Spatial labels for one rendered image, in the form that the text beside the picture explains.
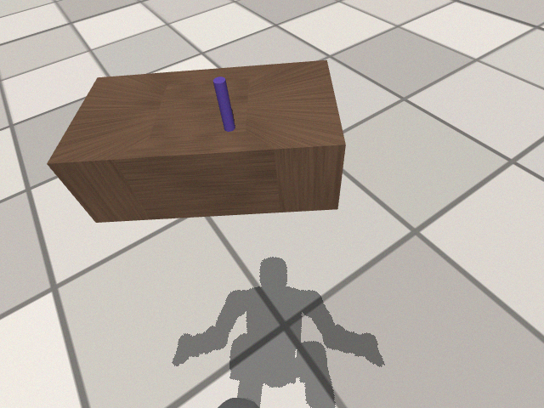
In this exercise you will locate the can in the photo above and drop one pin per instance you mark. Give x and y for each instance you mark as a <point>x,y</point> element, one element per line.
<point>224,103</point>

